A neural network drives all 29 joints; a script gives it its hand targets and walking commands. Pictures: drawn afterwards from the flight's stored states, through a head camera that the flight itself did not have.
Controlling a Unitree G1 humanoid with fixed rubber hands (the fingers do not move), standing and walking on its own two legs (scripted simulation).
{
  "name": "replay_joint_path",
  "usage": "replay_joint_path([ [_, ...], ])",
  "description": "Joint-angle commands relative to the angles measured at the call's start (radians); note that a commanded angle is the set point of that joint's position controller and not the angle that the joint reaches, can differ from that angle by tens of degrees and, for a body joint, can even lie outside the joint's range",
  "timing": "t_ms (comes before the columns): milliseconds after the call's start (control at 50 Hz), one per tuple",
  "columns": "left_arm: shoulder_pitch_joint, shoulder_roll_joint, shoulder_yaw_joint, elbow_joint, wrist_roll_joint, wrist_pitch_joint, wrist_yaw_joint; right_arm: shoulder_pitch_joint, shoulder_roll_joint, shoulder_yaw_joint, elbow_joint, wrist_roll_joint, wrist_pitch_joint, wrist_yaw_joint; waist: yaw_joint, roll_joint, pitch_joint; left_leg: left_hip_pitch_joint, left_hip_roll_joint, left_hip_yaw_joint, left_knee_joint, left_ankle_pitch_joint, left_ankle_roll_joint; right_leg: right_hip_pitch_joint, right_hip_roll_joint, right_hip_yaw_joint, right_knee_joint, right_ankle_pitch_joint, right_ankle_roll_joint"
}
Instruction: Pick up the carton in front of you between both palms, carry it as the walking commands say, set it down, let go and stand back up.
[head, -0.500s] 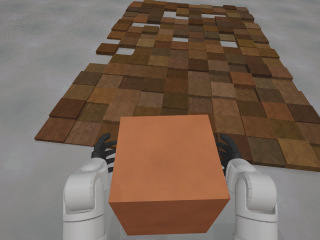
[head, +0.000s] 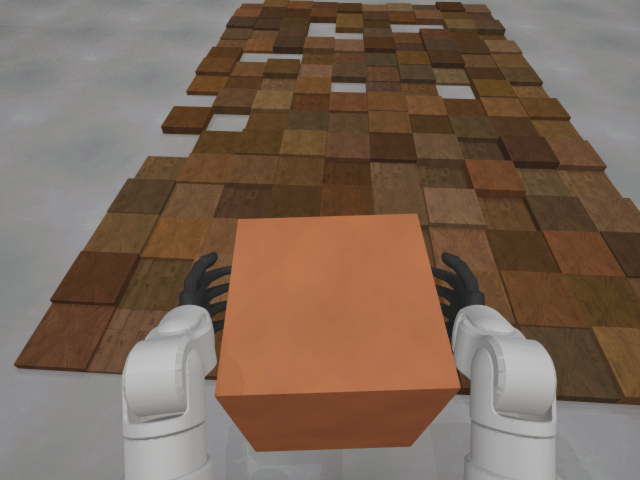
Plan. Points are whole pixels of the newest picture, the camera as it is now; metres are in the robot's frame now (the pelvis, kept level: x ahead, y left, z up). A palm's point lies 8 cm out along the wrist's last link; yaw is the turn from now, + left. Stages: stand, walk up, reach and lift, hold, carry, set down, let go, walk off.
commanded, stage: carry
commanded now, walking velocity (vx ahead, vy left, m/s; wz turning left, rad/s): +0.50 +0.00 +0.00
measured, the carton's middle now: (330, 341) +0.28 -0.01 +0.03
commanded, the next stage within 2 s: none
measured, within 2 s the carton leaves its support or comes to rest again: neither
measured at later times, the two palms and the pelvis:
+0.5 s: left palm (217, 72) +0.71 +0.17 +0.19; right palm (390, 68) +0.70 -0.13 +0.19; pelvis +0.32 +0.03 -0.01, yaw +0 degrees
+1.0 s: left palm (234, 27) +1.03 +0.19 +0.15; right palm (359, 20) +1.06 -0.11 +0.16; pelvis +0.65 +0.00 +0.04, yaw +1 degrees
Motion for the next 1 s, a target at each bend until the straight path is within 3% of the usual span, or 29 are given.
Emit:
replay_joint_path([
  [0,-0.509,-0.792,-0.694,0.004,-0.376,-0.002,-0.24,-0.583,0.798,0.744,-0.076,0.413,0.015,0.255,0.055,-0.314,-0.355,-0.625,-0.097,-0.019,0.685,0.179,-0.003,0.804,-0.389,0.72,-0.227,-0.397,-0.169],
  [20,-0.532,-0.806,-0.701,0.0,-0.4,-0.003,-0.239,-0.616,0.79,0.738,-0.057,0.419,0.014,0.252,0.051,-0.298,-0.325,-0.73,-0.083,-0.147,0.826,0.04,0.027,0.769,-0.404,0.776,-0.29,-0.246,-0.193],
  [40,-0.578,-0.82,-0.709,-0.022,-0.416,-0.006,-0.237,-0.65,0.812,0.737,-0.054,0.43,0.009,0.249,0.046,-0.237,-0.323,-0.753,-0.034,-0.186,0.883,0.063,0.056,0.732,-0.373,0.661,-0.249,-0.111,-0.183],
  [60,-0.623,-0.833,-0.72,-0.034,-0.43,-0.009,-0.235,-0.678,0.826,0.73,-0.051,0.435,0.002,0.245,0.047,-0.116,-0.323,-0.755,0.004,-0.203,0.858,0.113,0.069,0.685,-0.353,0.575,-0.221,-0.035,-0.158],
  [80,-0.67,-0.84,-0.73,-0.046,-0.442,-0.012,-0.233,-0.697,0.837,0.726,-0.04,0.433,-0.004,0.24,0.044,-0.058,-0.308,-0.733,0.029,-0.211,0.791,0.168,0.073,0.619,-0.33,0.492,-0.227,0.006,-0.126],
  [120,-0.739,-0.834,-0.743,-0.044,-0.465,-0.015,-0.232,-0.729,0.825,0.718,-0.016,0.417,-0.011,0.224,0.041,-0.093,-0.321,-0.681,0.029,-0.19,0.676,0.219,0.07,0.556,-0.297,0.377,-0.25,-0.017,-0.092],
  [160,-0.788,-0.808,-0.739,-0.021,-0.484,-0.011,-0.234,-0.764,0.802,0.704,0.015,0.4,-0.012,0.207,0.042,-0.122,-0.304,-0.687,0.019,-0.157,0.568,0.235,0.061,0.533,-0.275,0.309,-0.272,-0.034,-0.101],
  [240,-0.934,-0.736,-0.695,0.043,-0.512,0.009,-0.224,-0.912,0.729,0.663,0.06,0.397,0.007,0.174,0.063,-0.142,-0.239,-0.728,-0.01,-0.09,0.325,0.334,0.056,0.545,-0.219,0.209,-0.25,0.073,-0.116],
  [340,-1.172,-0.664,-0.586,0.197,-0.516,0.052,-0.19,-1.177,0.65,0.573,0.185,0.434,0.059,0.148,0.067,-0.181,-0.218,-0.615,-0.059,-0.046,0.153,0.437,0.102,0.534,-0.193,0.135,-0.155,0.174,-0.088],
  [360,-1.218,-0.667,-0.567,0.232,-0.519,0.065,-0.182,-1.222,0.644,0.549,0.219,0.443,0.072,0.146,0.059,-0.184,-0.22,-0.578,-0.07,-0.037,0.134,0.429,0.115,0.535,-0.197,0.129,-0.117,0.208,-0.078],
  [400,-1.325,-0.673,-0.528,0.299,-0.524,0.089,-0.168,-1.297,0.635,0.494,0.298,0.457,0.092,0.143,-0.016,-0.128,-0.309,-0.305,-0.145,0.032,0.055,0.411,0.13,0.473,-0.142,0.044,0.158,0.39,-0.03],
  [420,-1.369,-0.675,-0.507,0.329,-0.526,0.1,-0.162,-1.325,0.629,0.462,0.332,0.46,0.101,0.144,-0.06,-0.034,-0.385,-0.087,-0.116,-0.01,0.032,0.391,0.123,0.352,-0.092,0.038,0.375,0.269,-0.002],
  [440,-1.409,-0.675,-0.48,0.365,-0.524,0.113,-0.156,-1.36,0.611,0.42,0.368,0.466,0.114,0.143,-0.063,0.143,-0.429,0.079,0.129,-0.404,-0.011,0.313,0.159,0.128,-0.03,0.078,0.61,-0.045,0.031],
  [460,-1.462,-0.687,-0.454,0.387,-0.528,0.124,-0.146,-1.421,0.606,0.397,0.405,0.469,0.118,0.142,-0.067,0.357,-0.499,0.25,0.27,-0.786,-0.138,0.33,0.286,-0.145,0.108,0.18,0.831,-0.441,0.05],
  [480,-1.52,-0.697,-0.43,0.392,-0.517,0.131,-0.136,-1.471,0.646,0.389,0.41,0.492,0.126,0.143,-0.063,0.28,-0.491,0.264,0.27,-0.746,-0.121,0.345,0.304,-0.234,0.051,0.273,0.936,-0.433,0.015],
  [520,-1.598,-0.762,-0.383,0.394,-0.51,0.139,-0.122,-1.589,0.729,0.366,0.375,0.531,0.132,0.152,-0.071,0.088,-0.434,0.205,0.209,-0.574,-0.036,0.593,0.277,-0.325,0.009,0.28,0.963,-0.368,0.0],
  [540,-1.6,-0.787,-0.354,0.408,-0.496,0.144,-0.116,-1.642,0.784,0.365,0.365,0.548,0.138,0.155,-0.058,0.071,-0.439,0.199,0.197,-0.514,-0.022,0.674,0.263,-0.344,-0.004,0.277,0.938,-0.333,0.001],
  [600,-1.572,-0.83,-0.301,0.444,-0.441,0.152,-0.103,-1.682,0.864,0.331,0.352,0.541,0.149,0.159,-0.051,0.071,-0.471,0.238,0.182,-0.434,-0.003,0.783,0.243,-0.387,-0.007,0.249,0.885,-0.312,0.01],
  [700,-1.424,-0.888,-0.298,0.471,-0.34,0.131,-0.108,-1.557,0.919,0.328,0.34,0.452,0.141,0.174,-0.073,0.092,-0.426,0.304,0.138,-0.32,-0.012,0.942,0.241,-0.516,-0.001,0.164,0.705,-0.288,0.009],
  [740,-1.409,-0.908,-0.339,0.431,-0.327,0.111,-0.114,-1.542,0.93,0.373,0.297,0.437,0.124,0.181,-0.061,0.089,-0.373,0.194,0.082,-0.218,-0.055,0.976,0.22,-0.347,0.021,0.111,0.421,-0.154,0.019],
  [780,-1.387,-0.912,-0.39,0.385,-0.333,0.094,-0.118,-1.521,0.93,0.427,0.255,0.438,0.108,0.186,-0.044,0.121,-0.367,0.141,0.049,-0.119,-0.023,1.199,0.187,-0.147,0.087,0.019,0.209,-0.07,0.005],
  [820,-1.354,-0.902,-0.433,0.352,-0.348,0.08,-0.125,-1.473,0.907,0.469,0.231,0.433,0.093,0.185,0.031,0.157,-0.436,0.102,0.052,-0.072,0.158,1.395,0.137,0.134,0.151,-0.016,0.045,0.022,-0.024],
  [840,-1.344,-0.901,-0.455,0.333,-0.362,0.072,-0.131,-1.448,0.896,0.491,0.229,0.429,0.086,0.185,0.1,0.132,-0.506,0.014,0.039,-0.043,0.324,1.279,0.101,0.375,0.113,0.012,-0.063,0.158,-0.035],
  [860,-1.341,-0.876,-0.464,0.312,-0.353,0.056,-0.133,-1.459,0.899,0.511,0.202,0.43,0.085,0.187,0.128,-0.113,-0.691,-0.321,-0.024,-0.123,0.627,0.894,0.049,0.811,-0.135,0.378,0.103,0.297,-0.185],
  [880,-1.301,-0.887,-0.474,0.316,-0.371,0.052,-0.136,-1.434,0.877,0.519,0.2,0.428,0.088,0.19,0.144,-0.366,-0.775,-0.597,-0.173,-0.174,0.885,0.031,0.015,1.036,-0.278,0.702,0.06,0.496,-0.313],
  [900,-1.286,-0.889,-0.502,0.264,-0.406,0.052,-0.143,-1.412,0.881,0.519,0.192,0.421,0.079,0.186,0.151,-0.315,-0.75,-0.783,-0.167,-0.292,1.052,-0.02,0.039,1.087,-0.27,0.736,0.045,0.379,-0.332],
  [920,-1.326,-0.916,-0.532,0.203,-0.442,0.049,-0.15,-1.407,0.857,0.499,0.166,0.402,0.071,0.178,0.164,-0.193,-0.675,-0.878,-0.13,-0.315,1.05,0.02,0.062,1.05,-0.257,0.681,0.049,0.353,-0.279],
  [940,-1.37,-0.926,-0.559,0.136,-0.479,0.045,-0.154,-1.388,0.836,0.495,0.144,0.385,0.066,0.168,0.158,-0.133,-0.602,-0.934,-0.108,-0.285,1.0,0.037,0.075,1.002,-0.245,0.635,0.046,0.373,-0.228],
  [980,-1.418,-0.928,-0.6,0.048,-0.543,0.041,-0.159,-1.325,0.779,0.467,0.125,0.337,0.055,0.145,0.13,-0.072,-0.556,-0.901,-0.079,-0.274,0.861,0.067,0.079,0.919,-0.228,0.573,0.008,0.271,-0.175],
])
